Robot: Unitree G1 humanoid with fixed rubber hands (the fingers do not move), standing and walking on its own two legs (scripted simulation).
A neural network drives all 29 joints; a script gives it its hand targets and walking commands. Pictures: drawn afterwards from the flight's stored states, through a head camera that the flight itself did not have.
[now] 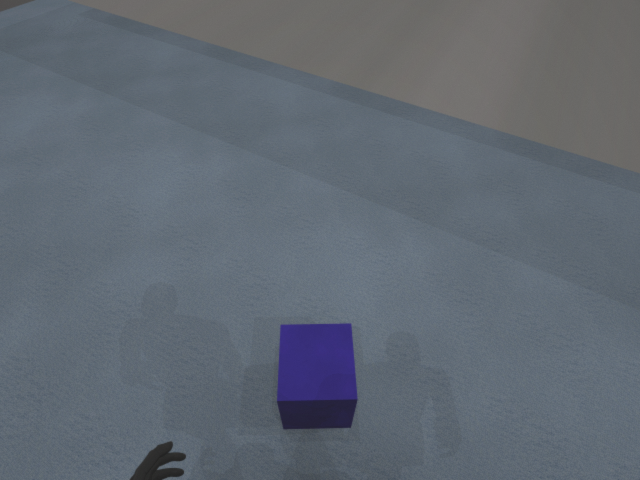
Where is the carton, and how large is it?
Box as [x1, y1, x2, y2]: [277, 323, 357, 428]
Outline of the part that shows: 350,323 281,325 277,402 283,428 350,427 357,399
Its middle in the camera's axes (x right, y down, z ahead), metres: -0.01 +0.39 +1.13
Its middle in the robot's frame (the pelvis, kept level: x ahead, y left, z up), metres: +0.49 +0.01 -0.64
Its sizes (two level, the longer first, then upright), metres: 0.210 0.200 0.250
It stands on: the floor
